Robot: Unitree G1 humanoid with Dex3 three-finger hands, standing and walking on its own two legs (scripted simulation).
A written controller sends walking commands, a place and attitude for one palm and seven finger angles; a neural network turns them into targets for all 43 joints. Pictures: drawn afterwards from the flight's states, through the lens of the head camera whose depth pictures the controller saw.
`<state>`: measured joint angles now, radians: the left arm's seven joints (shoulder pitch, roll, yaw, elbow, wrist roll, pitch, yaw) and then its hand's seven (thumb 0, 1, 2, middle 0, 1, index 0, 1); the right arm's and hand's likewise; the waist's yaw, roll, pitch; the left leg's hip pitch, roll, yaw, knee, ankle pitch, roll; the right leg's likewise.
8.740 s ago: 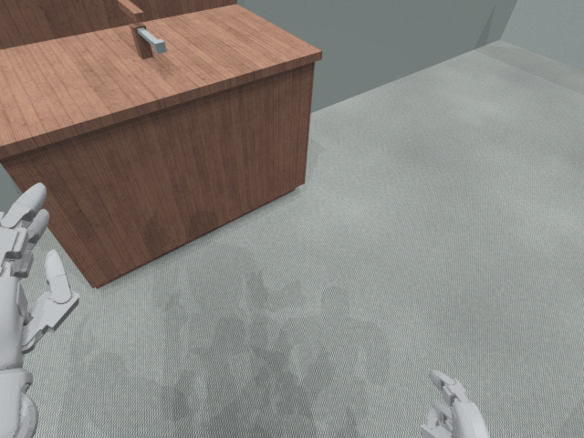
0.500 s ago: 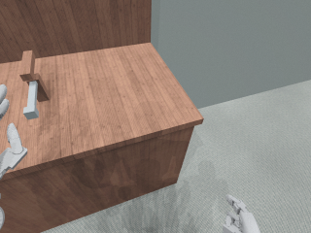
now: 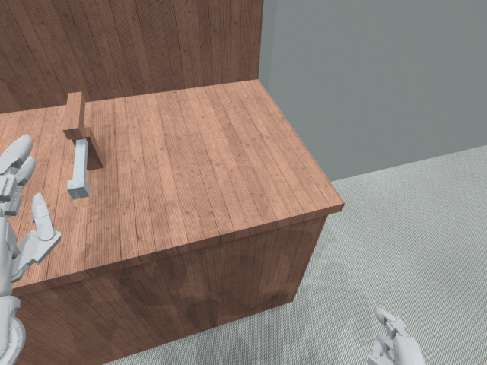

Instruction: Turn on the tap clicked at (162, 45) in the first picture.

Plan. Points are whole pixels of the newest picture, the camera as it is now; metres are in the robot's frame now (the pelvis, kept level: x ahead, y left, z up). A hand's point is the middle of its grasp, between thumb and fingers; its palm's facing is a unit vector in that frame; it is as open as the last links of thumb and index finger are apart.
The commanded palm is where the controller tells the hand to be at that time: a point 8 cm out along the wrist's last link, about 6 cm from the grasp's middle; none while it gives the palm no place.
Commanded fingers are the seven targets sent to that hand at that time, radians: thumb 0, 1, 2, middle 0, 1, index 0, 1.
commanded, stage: shuffle to correct the standing spot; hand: left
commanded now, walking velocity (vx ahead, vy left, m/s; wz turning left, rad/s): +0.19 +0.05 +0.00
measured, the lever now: (78, 188) +0.38 +0.34 +0.06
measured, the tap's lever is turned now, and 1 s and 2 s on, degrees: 0 0 0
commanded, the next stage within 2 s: come to a stop and stand still in 0.12 s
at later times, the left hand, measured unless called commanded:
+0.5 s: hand (58, 177) +0.30 +0.28 +0.18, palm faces +0.42 -0.83 -0.38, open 7.4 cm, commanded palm +0.23 +0.32 +0.19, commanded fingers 0.00 0.90 0.90 -0.20 -0.30 -0.20 -0.30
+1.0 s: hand (31, 159) +0.31 +0.31 +0.20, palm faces +0.45 -0.80 -0.41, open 7.4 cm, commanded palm +0.22 +0.33 +0.19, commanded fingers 0.00 0.90 0.90 -0.20 -0.30 -0.20 -0.30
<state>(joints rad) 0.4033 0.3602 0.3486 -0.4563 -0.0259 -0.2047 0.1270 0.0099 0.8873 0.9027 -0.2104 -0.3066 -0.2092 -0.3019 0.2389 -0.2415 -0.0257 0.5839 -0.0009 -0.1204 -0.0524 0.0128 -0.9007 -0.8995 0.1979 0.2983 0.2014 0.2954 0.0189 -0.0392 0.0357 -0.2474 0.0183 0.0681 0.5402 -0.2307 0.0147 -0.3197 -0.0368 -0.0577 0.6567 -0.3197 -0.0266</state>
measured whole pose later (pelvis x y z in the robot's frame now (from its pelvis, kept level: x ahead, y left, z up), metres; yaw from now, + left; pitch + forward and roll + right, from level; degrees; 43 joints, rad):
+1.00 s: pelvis +0.07 +0.04 +0.01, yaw +1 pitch -1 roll -1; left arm 0.18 0.45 0.38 -0.38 -0.01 -0.14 0.09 0.01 0.88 0.90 -0.21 -0.31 -0.21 -0.30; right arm 0.19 -0.22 -0.01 0.59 0.01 -0.12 -0.06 0.01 -0.90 -0.90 0.20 0.30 0.20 0.30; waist 0.06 -0.02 0.07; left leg -0.27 0.05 0.02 0.48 -0.19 -0.01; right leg -0.18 0.05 -0.05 0.41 -0.21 -0.04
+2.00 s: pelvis +0.08 +0.09 +0.01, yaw +1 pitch +0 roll -1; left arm 0.43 0.40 0.37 -0.50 -0.04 -0.23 0.07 0.01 0.89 0.90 -0.21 -0.31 -0.21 -0.30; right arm 0.19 -0.21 0.03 0.55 0.01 -0.12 -0.03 0.01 -0.90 -0.90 0.20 0.30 0.20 0.30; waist 0.03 -0.03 0.07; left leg -0.26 -0.01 0.05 0.45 -0.20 0.05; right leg -0.17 -0.02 -0.02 0.39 -0.22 0.03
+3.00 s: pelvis +0.08 +0.04 +0.01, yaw -1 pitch +1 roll -1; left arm 0.46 0.41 0.38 -0.53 -0.07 -0.19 0.06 0.01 0.89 0.90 -0.21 -0.31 -0.21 -0.30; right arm 0.19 -0.19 0.01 0.53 0.01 -0.11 -0.04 0.01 -0.90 -0.90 0.20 0.30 0.20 0.30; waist 0.02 0.00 0.08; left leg -0.29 0.06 0.04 0.46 -0.19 -0.02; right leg -0.22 0.06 -0.03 0.40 -0.20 -0.04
